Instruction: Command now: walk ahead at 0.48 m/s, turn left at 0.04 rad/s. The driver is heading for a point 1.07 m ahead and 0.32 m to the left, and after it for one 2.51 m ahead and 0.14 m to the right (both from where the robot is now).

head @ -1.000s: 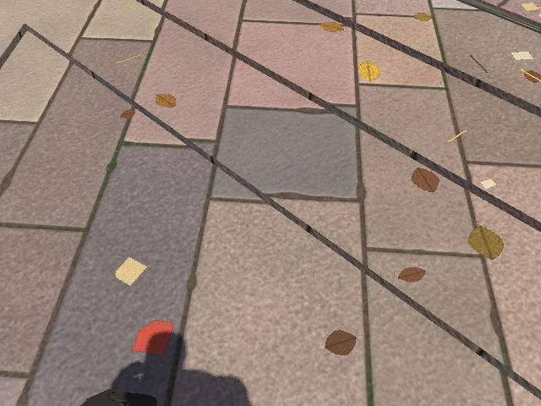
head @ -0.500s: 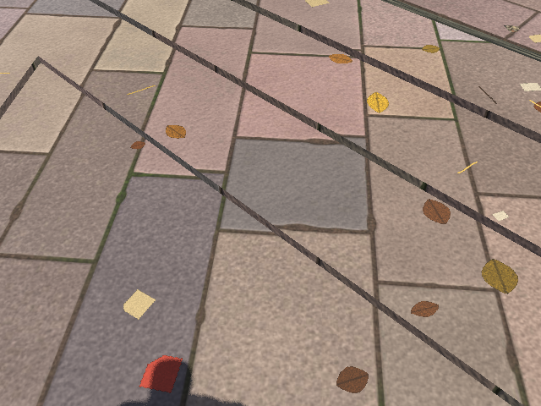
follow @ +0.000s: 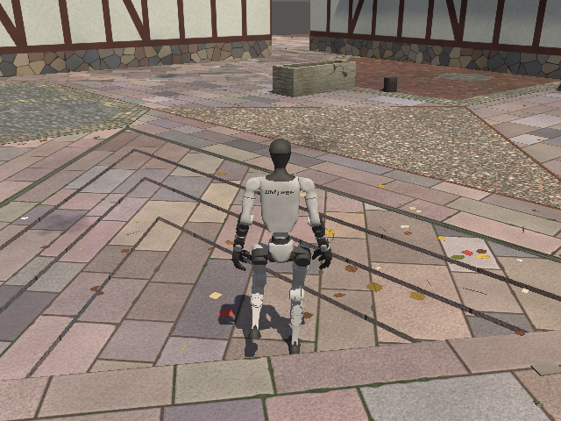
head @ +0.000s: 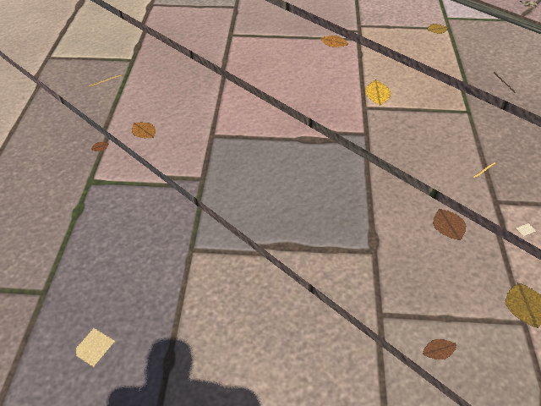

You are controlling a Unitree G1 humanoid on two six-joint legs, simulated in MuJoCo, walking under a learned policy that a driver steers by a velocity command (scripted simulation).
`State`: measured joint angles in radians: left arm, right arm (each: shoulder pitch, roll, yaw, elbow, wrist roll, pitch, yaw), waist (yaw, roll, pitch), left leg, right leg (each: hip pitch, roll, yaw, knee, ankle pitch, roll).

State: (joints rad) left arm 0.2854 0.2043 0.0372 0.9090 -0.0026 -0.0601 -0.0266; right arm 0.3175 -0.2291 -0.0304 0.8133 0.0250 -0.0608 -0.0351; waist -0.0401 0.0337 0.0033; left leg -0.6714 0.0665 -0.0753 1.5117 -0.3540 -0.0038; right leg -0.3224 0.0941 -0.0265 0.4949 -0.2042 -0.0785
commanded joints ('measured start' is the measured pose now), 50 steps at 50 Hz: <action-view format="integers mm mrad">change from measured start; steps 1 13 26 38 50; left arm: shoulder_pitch -120 68 -141 -458 -103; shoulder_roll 138 219 155 152 129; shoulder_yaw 27 69 51 36 38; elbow -89 11 -115 -252 -121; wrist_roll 23 -18 18 -4 5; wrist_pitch -48 -5 -36 -71 -54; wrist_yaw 16 37 41 3 9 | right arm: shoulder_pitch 44 -344 -52 114 -26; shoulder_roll -73 -70 -172 -174 -106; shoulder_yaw -29 -25 -78 -91 -56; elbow -62 -210 -156 -59 -120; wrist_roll -29 -6 -7 4 -13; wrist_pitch -6 3 -13 6 -15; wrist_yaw -10 59 34 3 23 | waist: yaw -42 115 55 -34 45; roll -81 -78 30 59 -110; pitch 54 53 -73 12 -2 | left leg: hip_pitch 17 -40 519 613 14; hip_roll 97 18 94 76 23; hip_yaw -44 47 -248 -349 -38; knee -340 -870 -1276 -1176 -420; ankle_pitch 194 205 498 366 23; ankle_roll -55 68 267 195 30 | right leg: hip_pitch -141 339 -339 -227 220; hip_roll -299 -365 -165 -76 -314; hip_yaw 284 94 92 122 356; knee -307 -250 456 -54 -311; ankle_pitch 151 137 15 220 133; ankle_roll -195 -83 106 81 -155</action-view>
